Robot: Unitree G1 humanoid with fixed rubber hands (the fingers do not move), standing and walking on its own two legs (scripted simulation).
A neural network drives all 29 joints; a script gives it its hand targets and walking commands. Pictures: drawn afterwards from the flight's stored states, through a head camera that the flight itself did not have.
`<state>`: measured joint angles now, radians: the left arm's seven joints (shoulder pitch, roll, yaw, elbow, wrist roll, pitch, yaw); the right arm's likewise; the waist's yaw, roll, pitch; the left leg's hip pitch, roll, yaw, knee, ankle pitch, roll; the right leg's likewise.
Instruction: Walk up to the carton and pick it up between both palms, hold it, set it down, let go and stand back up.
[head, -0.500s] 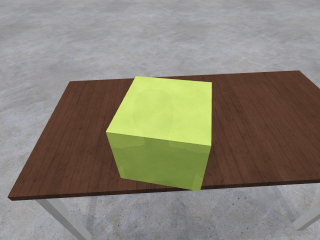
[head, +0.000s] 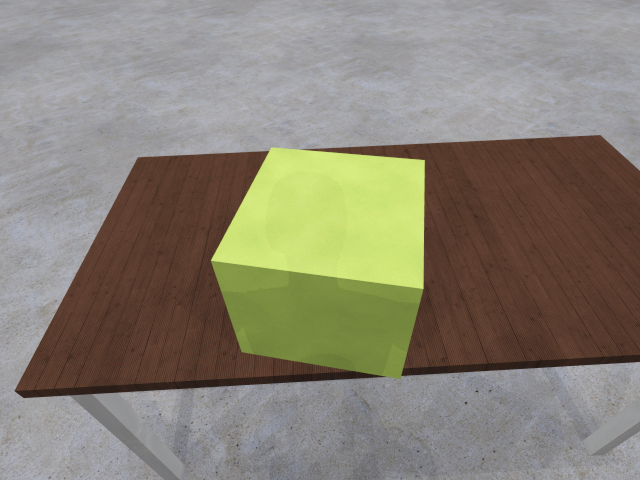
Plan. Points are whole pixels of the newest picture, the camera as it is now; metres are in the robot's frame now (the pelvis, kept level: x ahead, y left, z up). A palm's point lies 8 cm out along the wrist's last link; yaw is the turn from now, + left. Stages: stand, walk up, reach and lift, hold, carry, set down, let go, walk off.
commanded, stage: stand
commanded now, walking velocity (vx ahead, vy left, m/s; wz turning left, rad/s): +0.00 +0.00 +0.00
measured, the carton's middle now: (332, 256) +0.48 +0.00 +0.00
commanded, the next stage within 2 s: none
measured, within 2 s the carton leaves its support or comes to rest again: neither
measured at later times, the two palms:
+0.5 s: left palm out of the picture +0.10 +0.27 -0.10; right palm out of the picture +0.06 -0.29 -0.12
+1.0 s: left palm out of the picture +0.10 +0.27 -0.11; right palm out of the picture +0.06 -0.29 -0.12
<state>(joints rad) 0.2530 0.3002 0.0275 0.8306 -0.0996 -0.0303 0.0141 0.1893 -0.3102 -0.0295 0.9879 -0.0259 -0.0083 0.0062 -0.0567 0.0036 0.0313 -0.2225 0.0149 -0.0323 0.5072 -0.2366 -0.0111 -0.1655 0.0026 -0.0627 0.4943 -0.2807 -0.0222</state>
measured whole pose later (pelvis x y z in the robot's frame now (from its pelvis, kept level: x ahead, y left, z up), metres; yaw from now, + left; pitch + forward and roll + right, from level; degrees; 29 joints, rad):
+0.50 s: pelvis +0.00 +0.00 +0.00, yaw +0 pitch -3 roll +0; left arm 0.23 0.30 0.03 0.85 -0.10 -0.03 0.01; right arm 0.18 -0.31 -0.03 0.99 -0.02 -0.01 0.01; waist -0.06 0.00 0.04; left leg -0.22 0.01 -0.03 0.51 -0.24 -0.01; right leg -0.17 0.00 -0.06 0.49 -0.28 -0.02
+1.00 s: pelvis +0.00 +0.00 +0.00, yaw +0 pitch -3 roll +0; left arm 0.22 0.30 0.03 0.87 -0.10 -0.03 0.01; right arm 0.17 -0.31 -0.03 1.00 -0.02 -0.01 0.01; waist -0.06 0.00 0.04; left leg -0.22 0.02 -0.03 0.51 -0.23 -0.01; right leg -0.17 0.00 -0.06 0.49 -0.28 -0.02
